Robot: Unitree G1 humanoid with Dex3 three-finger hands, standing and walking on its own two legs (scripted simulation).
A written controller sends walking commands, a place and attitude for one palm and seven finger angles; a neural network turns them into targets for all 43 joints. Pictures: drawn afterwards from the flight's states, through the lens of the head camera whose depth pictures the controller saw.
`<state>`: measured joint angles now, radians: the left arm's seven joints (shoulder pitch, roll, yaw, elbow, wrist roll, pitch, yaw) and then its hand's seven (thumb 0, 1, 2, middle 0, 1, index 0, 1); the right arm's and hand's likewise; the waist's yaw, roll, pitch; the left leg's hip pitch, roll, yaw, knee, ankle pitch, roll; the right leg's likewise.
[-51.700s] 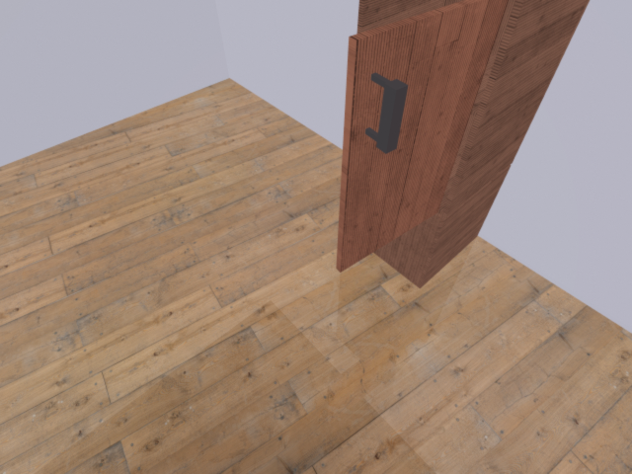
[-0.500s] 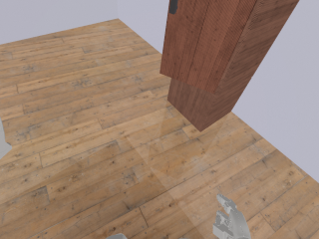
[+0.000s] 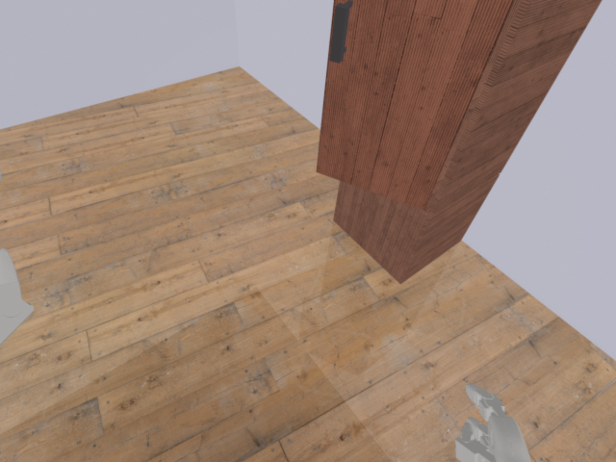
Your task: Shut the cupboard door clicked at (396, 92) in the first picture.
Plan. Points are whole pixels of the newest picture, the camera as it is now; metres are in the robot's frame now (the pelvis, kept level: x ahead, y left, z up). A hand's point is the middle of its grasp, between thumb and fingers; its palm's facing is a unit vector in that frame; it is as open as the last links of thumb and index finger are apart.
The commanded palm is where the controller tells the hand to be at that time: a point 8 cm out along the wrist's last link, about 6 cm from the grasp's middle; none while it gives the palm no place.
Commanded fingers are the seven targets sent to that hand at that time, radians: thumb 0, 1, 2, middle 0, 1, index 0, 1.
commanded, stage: stop stepping back and stand still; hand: left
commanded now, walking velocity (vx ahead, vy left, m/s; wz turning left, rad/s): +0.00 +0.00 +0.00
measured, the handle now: (342, 31) +1.00 -0.05 +0.13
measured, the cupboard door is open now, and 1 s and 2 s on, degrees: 27 27 27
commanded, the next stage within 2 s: let the arm hang, fingers relaxed in 0.88 s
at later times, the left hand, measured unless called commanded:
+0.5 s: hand out of the picture +0.19 +0.30 +0.17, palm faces +0.43 -0.77 -0.48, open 7.4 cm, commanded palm +0.13 +0.33 +0.18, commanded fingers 0.00 0.90 0.90 -0.20 -0.30 -0.20 -0.30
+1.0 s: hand out of the picture +0.17 +0.32 +0.14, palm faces +0.40 -0.78 -0.49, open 7.4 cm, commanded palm none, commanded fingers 0.00 0.90 0.90 -0.20 -0.30 -0.20 -0.30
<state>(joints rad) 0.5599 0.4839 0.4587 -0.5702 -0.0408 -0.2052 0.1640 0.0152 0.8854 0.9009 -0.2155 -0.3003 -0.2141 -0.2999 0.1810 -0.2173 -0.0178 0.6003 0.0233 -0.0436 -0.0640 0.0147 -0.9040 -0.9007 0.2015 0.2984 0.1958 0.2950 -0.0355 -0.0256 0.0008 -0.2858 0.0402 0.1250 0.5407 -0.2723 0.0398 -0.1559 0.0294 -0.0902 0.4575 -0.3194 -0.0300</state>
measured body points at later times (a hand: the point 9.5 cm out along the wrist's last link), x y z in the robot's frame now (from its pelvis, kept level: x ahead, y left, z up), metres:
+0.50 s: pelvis -0.01 +0.03 +0.00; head +0.00 +0.04 +0.45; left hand +0.16 +0.34 +0.19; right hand +0.15 -0.19 -0.09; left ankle +0.01 +0.09 -0.74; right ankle -0.05 -0.09 -0.74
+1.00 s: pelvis -0.02 +0.05 +0.00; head -0.01 +0.05 +0.45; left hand +0.15 +0.36 +0.17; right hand +0.14 -0.18 -0.09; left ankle +0.01 +0.09 -0.74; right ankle -0.05 -0.09 -0.74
